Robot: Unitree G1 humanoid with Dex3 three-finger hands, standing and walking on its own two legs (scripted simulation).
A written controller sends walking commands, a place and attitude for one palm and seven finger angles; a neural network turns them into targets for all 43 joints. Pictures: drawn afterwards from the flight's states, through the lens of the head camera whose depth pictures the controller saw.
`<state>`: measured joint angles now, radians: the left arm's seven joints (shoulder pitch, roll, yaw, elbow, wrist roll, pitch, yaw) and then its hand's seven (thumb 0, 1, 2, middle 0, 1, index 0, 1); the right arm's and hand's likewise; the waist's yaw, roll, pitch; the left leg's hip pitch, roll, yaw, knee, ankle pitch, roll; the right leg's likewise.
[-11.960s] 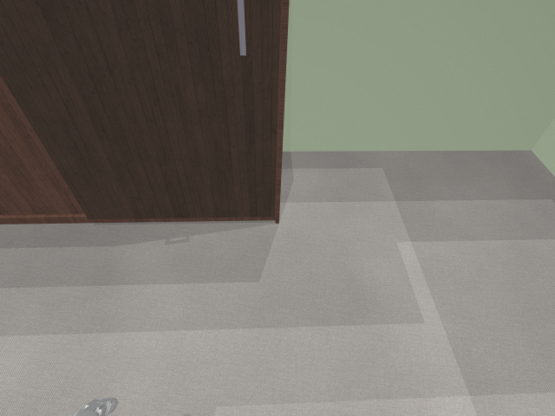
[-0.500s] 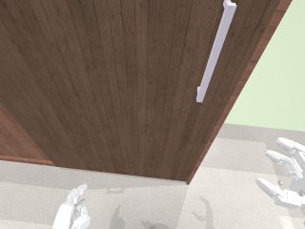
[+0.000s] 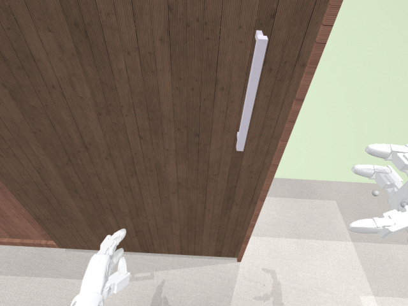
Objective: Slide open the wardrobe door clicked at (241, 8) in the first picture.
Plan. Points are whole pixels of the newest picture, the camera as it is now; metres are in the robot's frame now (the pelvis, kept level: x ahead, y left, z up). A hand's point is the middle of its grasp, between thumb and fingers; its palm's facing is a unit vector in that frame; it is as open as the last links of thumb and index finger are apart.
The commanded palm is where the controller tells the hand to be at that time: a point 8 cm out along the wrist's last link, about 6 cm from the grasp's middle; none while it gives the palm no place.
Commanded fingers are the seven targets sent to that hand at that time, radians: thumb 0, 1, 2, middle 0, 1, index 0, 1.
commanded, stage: raise the hand with hooked fingers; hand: right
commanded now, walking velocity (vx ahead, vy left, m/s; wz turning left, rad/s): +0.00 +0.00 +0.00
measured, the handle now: (248, 98) +0.48 -0.09 +0.19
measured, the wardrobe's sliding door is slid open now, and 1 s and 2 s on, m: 0.00 0.00 0.00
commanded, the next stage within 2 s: move the hooked fingers beside the handle in 0.78 s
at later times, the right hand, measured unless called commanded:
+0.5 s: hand (384, 159) +0.29 -0.27 +0.21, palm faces +0.12 +0.99 -0.07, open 14.0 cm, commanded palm +0.24 -0.31 +0.22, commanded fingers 0.00 0.50 -0.30 0.30 1.20 0.30 1.20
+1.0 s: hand (378, 160) +0.28 -0.26 +0.22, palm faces +0.15 +0.99 -0.07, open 14.0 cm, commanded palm +0.25 -0.29 +0.22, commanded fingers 0.00 0.50 -0.30 0.30 1.20 0.30 1.20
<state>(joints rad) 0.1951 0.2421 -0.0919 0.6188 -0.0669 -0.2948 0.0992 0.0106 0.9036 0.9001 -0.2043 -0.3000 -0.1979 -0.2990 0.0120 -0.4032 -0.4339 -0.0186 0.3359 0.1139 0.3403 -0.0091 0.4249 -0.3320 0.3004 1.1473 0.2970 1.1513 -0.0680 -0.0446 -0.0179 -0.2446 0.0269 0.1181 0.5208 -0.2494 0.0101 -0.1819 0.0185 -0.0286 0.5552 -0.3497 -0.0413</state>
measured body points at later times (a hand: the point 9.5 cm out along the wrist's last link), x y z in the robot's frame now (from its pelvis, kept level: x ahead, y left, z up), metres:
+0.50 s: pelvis +0.00 +0.01 +0.01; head -0.02 +0.03 +0.45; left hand +0.20 +0.23 -0.06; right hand +0.28 -0.33 +0.21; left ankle +0.02 +0.11 -0.73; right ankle -0.03 -0.09 -0.73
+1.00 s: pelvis -0.01 +0.02 +0.01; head -0.03 +0.05 +0.45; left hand +0.20 +0.24 -0.06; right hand +0.27 -0.31 +0.22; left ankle +0.02 +0.11 -0.73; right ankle -0.03 -0.09 -0.73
